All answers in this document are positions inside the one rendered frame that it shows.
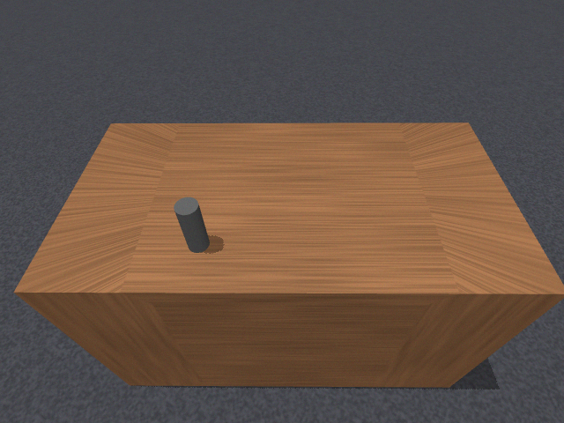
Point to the can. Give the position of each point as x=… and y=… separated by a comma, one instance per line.
x=190, y=218

